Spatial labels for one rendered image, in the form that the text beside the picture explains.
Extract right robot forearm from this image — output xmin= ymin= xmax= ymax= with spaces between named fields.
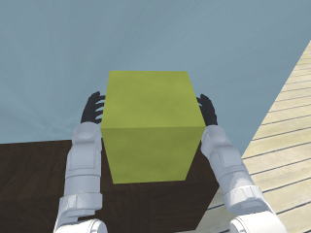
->
xmin=200 ymin=124 xmax=289 ymax=233

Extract left robot forearm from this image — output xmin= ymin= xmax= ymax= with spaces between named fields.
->
xmin=53 ymin=121 xmax=103 ymax=233

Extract pedestal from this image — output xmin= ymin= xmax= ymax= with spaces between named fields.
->
xmin=0 ymin=138 xmax=220 ymax=233

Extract left robot upper arm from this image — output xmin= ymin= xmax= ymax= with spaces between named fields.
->
xmin=55 ymin=218 xmax=108 ymax=233

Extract right robot upper arm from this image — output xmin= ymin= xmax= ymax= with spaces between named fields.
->
xmin=229 ymin=211 xmax=287 ymax=233

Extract left robot hand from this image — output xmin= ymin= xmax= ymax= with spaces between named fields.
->
xmin=81 ymin=91 xmax=106 ymax=124

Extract carton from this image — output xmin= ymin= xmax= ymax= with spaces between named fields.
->
xmin=100 ymin=70 xmax=206 ymax=184

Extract right robot hand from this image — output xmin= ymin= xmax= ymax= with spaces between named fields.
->
xmin=196 ymin=94 xmax=218 ymax=126

